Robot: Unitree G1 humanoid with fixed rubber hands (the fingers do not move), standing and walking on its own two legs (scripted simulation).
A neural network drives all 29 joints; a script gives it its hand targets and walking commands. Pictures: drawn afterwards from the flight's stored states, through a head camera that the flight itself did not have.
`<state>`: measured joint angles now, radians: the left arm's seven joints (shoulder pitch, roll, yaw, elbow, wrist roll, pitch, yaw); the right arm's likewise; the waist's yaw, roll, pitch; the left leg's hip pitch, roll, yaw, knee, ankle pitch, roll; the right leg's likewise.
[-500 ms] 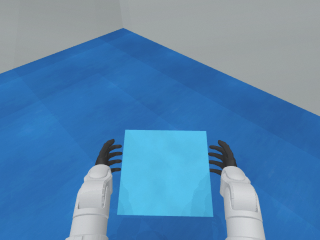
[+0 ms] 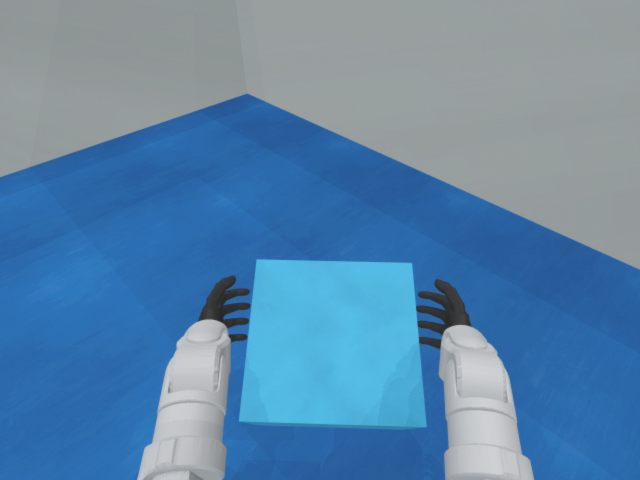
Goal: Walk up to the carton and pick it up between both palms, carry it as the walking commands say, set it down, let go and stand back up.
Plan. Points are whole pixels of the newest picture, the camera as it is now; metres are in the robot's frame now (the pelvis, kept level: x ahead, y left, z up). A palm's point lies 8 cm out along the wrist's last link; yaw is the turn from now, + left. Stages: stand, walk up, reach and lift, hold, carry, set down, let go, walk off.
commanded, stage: hold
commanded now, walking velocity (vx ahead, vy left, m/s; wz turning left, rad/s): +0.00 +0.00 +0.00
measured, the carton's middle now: (331, 347) +0.33 -0.01 -0.05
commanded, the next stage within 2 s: set down in 0.08 s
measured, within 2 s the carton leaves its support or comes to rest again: neither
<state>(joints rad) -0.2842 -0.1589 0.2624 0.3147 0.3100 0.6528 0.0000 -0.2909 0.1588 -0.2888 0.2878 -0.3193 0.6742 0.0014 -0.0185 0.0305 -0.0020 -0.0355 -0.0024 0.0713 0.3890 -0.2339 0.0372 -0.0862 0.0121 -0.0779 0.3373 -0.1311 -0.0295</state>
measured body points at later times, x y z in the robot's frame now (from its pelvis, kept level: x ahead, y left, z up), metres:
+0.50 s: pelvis -0.01 +0.00 -0.01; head -0.01 -0.01 +0.44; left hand +0.30 +0.16 -0.01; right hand +0.30 -0.16 -0.01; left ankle +0.00 +0.09 -0.74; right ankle +0.04 -0.10 -0.74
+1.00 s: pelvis -0.05 -0.01 -0.05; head +0.10 -0.02 +0.37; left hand +0.33 +0.15 -0.10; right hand +0.33 -0.17 -0.10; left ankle +0.00 +0.09 -0.74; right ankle +0.04 -0.10 -0.74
